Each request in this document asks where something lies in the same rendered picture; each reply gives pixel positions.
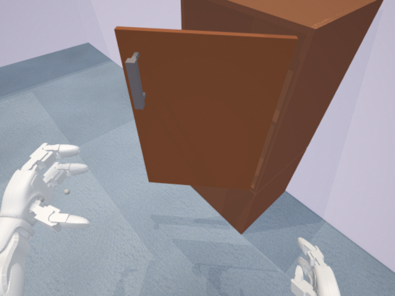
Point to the robot left hand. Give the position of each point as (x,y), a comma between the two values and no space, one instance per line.
(20,198)

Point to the handle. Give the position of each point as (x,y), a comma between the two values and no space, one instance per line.
(135,81)

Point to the cupboard door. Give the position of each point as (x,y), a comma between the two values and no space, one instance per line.
(210,100)

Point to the robot right hand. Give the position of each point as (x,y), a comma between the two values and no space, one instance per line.
(320,277)

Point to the left robot forearm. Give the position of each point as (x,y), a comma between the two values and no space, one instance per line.
(15,236)

